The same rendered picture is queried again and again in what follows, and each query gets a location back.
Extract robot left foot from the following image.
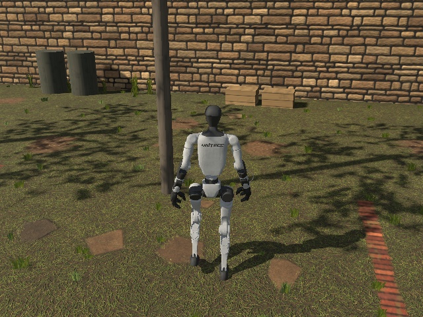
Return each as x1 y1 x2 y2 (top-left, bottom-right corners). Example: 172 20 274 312
190 254 200 266

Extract robot right hand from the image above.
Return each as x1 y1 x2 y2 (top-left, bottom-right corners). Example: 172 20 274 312
236 187 251 202

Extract left robot upper arm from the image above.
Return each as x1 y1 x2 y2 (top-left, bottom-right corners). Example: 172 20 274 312
180 133 199 170

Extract left robot thigh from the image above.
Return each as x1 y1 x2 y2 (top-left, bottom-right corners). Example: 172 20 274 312
189 183 202 223

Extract left robot forearm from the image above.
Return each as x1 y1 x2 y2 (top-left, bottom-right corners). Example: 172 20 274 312
173 160 187 193

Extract right robot forearm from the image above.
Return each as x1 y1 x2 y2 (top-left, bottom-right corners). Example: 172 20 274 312
237 160 250 189

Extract robot left hand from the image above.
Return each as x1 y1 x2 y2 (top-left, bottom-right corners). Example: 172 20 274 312
171 190 186 209

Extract right robot upper arm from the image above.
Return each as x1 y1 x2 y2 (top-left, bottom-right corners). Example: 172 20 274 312
227 133 244 170

